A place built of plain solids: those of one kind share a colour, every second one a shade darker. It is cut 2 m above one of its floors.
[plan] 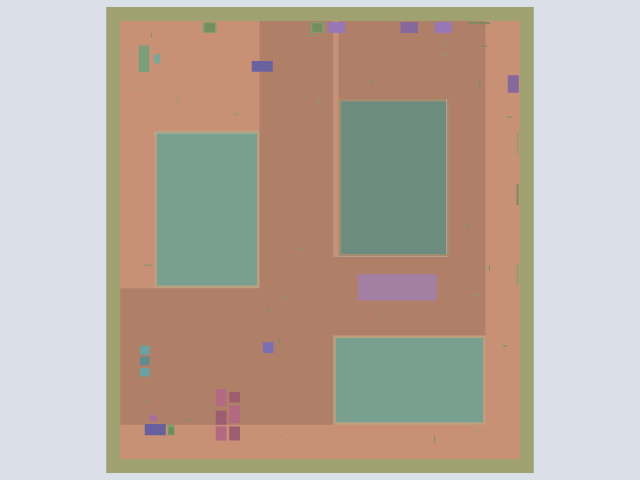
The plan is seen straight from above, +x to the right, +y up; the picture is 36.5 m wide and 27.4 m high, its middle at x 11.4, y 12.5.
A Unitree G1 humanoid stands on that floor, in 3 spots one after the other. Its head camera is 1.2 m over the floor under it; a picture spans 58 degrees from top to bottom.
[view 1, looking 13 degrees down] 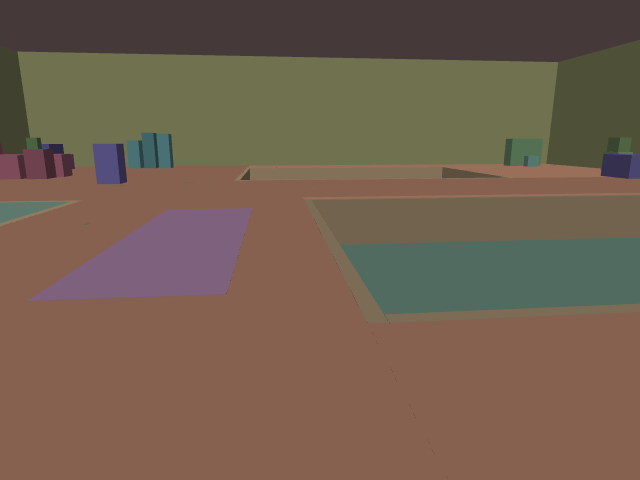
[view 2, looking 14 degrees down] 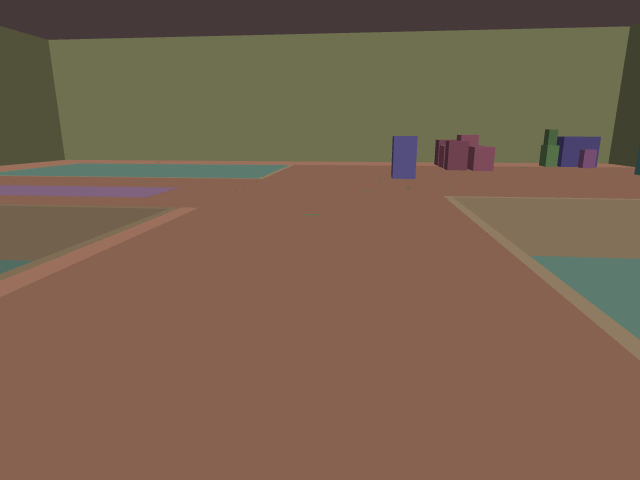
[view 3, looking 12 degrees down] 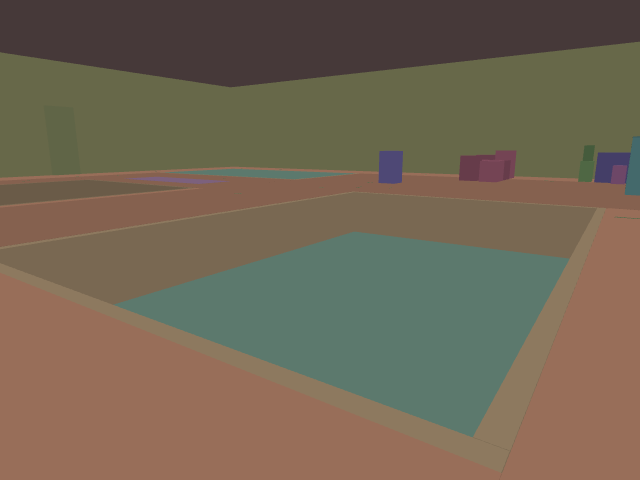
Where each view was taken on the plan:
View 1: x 21.40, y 10.95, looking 174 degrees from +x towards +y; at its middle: floor_deck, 5.33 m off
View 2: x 9.45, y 18.30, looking -84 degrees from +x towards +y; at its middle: floor_deck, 4.96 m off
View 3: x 1.70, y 20.30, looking -55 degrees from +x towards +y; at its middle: floor_trim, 10.88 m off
